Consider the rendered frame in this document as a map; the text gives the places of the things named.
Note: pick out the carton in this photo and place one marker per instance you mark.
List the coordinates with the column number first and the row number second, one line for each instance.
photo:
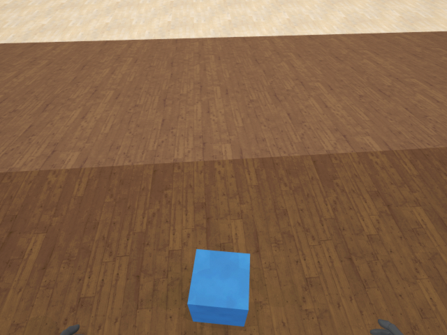
column 219, row 291

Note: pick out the robot right hand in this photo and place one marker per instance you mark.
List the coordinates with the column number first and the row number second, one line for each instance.
column 389, row 329

